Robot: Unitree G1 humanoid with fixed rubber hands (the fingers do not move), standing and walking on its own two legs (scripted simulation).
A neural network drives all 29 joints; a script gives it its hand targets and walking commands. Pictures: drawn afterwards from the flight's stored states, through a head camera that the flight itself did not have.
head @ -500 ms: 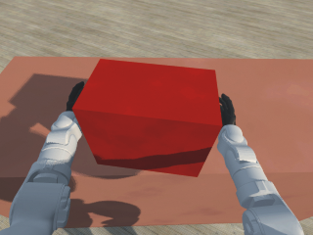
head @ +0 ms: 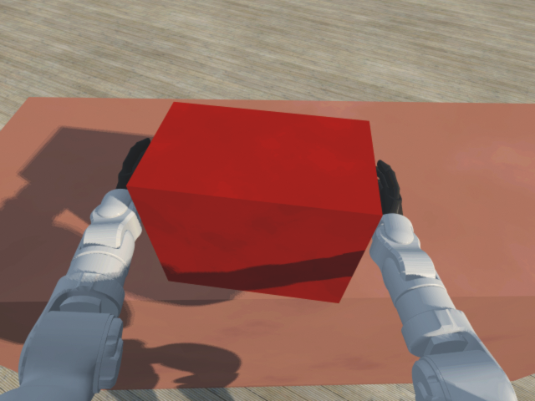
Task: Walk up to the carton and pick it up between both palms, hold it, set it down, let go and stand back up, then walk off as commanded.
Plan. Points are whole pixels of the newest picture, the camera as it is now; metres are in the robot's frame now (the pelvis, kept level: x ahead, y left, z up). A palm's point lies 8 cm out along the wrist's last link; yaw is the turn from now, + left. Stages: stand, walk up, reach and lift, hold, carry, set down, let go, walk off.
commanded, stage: reach and lift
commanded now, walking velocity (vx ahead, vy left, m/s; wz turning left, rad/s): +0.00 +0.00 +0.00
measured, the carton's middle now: (260, 207) +0.39 +0.00 +0.07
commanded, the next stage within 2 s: none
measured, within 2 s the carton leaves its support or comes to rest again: leaves its support in 0.34 s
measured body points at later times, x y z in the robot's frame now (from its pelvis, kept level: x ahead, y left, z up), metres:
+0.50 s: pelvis +0.01 +0.00 +0.00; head -0.02 +0.02 +0.45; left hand +0.43 +0.17 +0.13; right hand +0.35 -0.22 +0.10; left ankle +0.03 +0.13 -0.74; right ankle -0.01 -0.13 -0.74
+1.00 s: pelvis -0.01 +0.00 +0.00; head -0.04 +0.02 +0.45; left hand +0.41 +0.19 +0.16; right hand +0.35 -0.20 +0.13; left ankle +0.03 +0.13 -0.74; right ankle -0.01 -0.13 -0.74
